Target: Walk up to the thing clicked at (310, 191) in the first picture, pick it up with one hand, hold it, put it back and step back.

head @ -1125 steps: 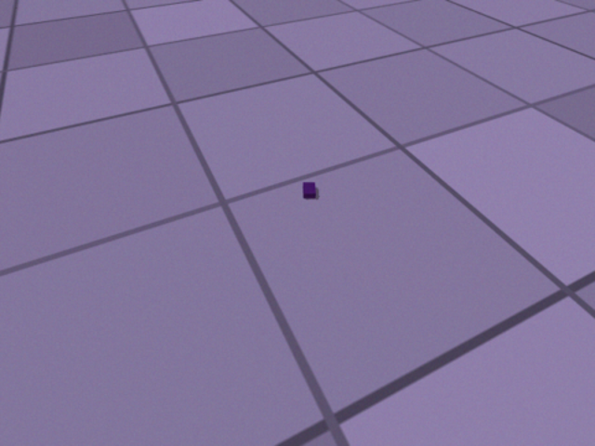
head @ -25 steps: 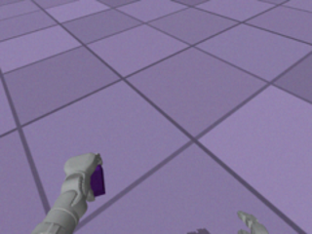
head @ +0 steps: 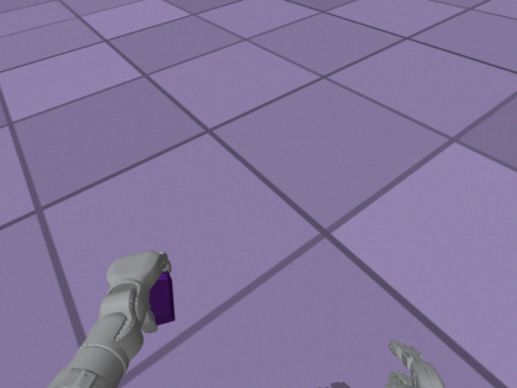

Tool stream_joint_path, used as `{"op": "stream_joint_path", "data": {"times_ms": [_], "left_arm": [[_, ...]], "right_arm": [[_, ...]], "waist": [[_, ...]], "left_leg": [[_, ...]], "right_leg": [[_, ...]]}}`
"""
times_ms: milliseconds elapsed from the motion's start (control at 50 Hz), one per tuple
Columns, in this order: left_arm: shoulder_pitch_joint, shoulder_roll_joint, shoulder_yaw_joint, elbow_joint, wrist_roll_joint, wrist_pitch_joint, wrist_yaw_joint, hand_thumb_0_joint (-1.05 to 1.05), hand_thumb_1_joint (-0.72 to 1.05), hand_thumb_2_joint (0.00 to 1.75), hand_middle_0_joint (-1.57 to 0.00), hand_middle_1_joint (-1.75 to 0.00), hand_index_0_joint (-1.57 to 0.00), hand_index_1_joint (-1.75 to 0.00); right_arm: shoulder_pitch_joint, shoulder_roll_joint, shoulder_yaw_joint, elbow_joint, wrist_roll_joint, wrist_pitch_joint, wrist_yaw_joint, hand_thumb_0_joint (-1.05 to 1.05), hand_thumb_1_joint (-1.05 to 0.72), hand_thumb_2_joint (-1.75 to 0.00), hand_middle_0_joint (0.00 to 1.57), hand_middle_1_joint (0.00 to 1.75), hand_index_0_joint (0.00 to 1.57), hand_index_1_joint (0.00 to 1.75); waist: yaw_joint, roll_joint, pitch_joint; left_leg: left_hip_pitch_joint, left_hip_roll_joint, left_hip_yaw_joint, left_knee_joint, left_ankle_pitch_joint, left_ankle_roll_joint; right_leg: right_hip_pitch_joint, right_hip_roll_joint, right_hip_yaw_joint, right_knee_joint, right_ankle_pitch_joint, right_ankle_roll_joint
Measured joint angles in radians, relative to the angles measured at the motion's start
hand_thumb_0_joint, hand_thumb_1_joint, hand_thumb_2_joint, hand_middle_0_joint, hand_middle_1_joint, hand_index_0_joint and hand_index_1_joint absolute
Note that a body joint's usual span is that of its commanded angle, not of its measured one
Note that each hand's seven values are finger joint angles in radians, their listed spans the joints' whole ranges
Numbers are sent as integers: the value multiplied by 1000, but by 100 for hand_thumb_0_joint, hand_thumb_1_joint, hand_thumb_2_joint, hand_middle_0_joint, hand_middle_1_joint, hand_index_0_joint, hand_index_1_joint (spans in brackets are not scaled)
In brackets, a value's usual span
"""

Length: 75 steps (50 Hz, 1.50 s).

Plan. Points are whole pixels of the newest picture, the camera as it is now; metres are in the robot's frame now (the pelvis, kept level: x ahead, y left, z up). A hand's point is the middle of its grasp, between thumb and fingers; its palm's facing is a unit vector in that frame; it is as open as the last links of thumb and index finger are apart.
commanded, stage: hold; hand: left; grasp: from above
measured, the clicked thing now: (154, 299) +0.30 +0.21 -0.07
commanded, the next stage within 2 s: crouch in 0.36 s
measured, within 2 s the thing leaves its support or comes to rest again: neither
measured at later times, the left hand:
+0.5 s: hand (148, 288) +0.31 +0.21 -0.04, palm faces -0.41 -0.09 -0.91, open 11.3 cm
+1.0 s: hand (170, 310) +0.32 +0.21 -0.17, palm faces -0.43 -0.02 -0.90, open 11.2 cm
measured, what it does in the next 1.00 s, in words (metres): lowers itself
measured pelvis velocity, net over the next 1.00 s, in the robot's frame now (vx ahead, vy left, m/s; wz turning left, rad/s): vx -0.02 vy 0.00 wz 0.01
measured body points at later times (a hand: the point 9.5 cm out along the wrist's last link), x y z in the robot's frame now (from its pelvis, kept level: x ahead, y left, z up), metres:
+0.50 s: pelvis +0.01 +0.00 +0.00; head +0.01 -0.02 +0.45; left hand +0.32 +0.21 +0.01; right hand +0.15 -0.25 -0.12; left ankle +0.01 +0.13 -0.74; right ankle +0.02 -0.13 -0.74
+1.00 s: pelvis -0.02 +0.00 -0.06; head +0.08 +0.01 +0.38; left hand +0.34 +0.21 -0.12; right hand +0.06 -0.28 -0.18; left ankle +0.01 +0.13 -0.74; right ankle +0.02 -0.13 -0.74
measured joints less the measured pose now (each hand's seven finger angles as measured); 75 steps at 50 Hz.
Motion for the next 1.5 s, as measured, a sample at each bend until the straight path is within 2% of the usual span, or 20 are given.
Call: {"op": "stream_joint_path", "data": {"times_ms": [380,580,680,780,880,1000,1060,1120,1200,1300,1400,1500], "left_arm": [[-3,-4,6,16,2,-15,2,-2,-13,49,-73,-30,-69,-34],[-32,-13,6,56,5,-7,41,-2,-10,43,-73,-30,-69,-34],[-39,-25,11,113,11,-24,79,-2,-8,38,-73,-30,-69,-33],[-72,-46,20,239,37,-60,170,-2,-8,35,-73,-30,-70,-32],[-147,-55,43,398,70,-99,270,-1,-7,32,-74,-30,-71,-32],[-279,-51,99,562,114,-143,390,0,-7,30,-74,-32,-71,-32],[-340,-43,132,621,121,-149,442,0,-7,29,-74,-31,-72,-32],[-390,-29,159,661,110,-142,478,0,-7,29,-74,-31,-72,-31],[-444,-12,196,688,89,-128,493,0,-8,31,-75,-30,-73,-31],[-501,9,222,710,82,-133,482,0,-9,33,-74,-32,-72,-32],[-540,40,241,719,102,-170,454,1,-10,36,-72,-37,-70,-37],[-574,72,258,730,132,-201,452,2,-10,38,-70,-42,-68,-41]], "right_arm": [[18,-1,-11,8,1,12,0,1,-90,-90,20,30,20,30],[21,-2,-15,18,0,13,6,1,-89,-90,20,30,20,30],[20,2,-15,11,-3,9,14,1,-88,-89,20,30,20,30],[15,6,-19,21,-11,2,26,1,-87,-89,20,30,20,30],[22,4,-30,50,-29,-11,31,0,-87,-89,20,30,20,30],[56,-12,-55,64,-57,-29,32,0,-88,-89,20,30,20,30],[71,-20,-63,68,-70,-36,35,0,-88,-89,20,30,20,30],[78,-23,-66,74,-84,-40,41,0,-88,-89,20,30,20,30],[70,-14,-63,90,-101,-44,48,0,-88,-89,20,30,20,30],[46,10,-49,104,-115,-52,52,0,-88,-89,20,30,20,30],[18,35,-29,98,-128,-64,53,0,-88,-89,20,30,20,30],[-5,40,-12,88,-141,-79,58,0,-88,-89,21,30,20,30]], "waist": [[-4,-3,-4],[-3,-1,-5],[-13,-10,1],[-26,-28,10],[-45,-49,-15],[-84,-56,-89],[-108,-47,-128],[-129,-34,-163],[-153,-14,-186],[-166,5,-195],[-179,8,-194],[-188,-2,-188]], "left_leg": [[16,2,7,-15,-4,0],[18,2,6,-17,-3,1],[-1,1,2,-8,-4,1],[-68,1,-4,38,-16,1],[-239,7,-12,179,-64,0],[-579,17,-26,485,-176,1],[-759,20,-34,640,-229,5],[-928,23,-41,783,-274,8],[-1114,23,-48,944,-321,11],[-1296,22,-60,1102,-360,14],[-1447,19,-73,1233,-387,12],[-1573,14,-89,1351,-412,5]], "right_leg": [[12,3,7,-15,0,1],[18,3,5,-22,2,1],[0,1,2,-12,-1,1],[-63,0,-2,30,-12,1],[-227,3,-3,157,-54,-1],[-558,5,-2,446,-154,4],[-735,6,-1,595,-206,8],[-902,7,1,732,-247,9],[-1087,6,4,891,-292,8],[-1267,5,4,1047,-331,9],[-1415,3,1,1178,-360,7],[-1537,0,-6,1297,-388,2]]}}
